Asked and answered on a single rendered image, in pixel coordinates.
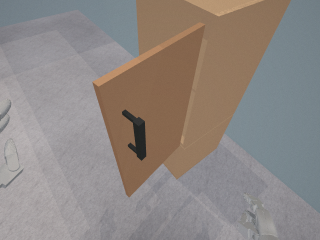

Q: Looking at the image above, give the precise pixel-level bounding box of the left robot hand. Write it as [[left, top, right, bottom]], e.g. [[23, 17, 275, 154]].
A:
[[0, 99, 24, 189]]

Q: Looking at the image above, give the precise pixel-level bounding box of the right robot hand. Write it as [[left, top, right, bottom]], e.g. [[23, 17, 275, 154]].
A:
[[237, 192, 278, 240]]

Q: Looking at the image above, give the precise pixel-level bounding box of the handle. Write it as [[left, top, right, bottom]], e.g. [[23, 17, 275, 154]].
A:
[[122, 110, 147, 161]]

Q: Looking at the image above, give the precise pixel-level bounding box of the cupboard door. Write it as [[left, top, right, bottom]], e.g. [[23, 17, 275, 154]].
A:
[[92, 22, 205, 197]]

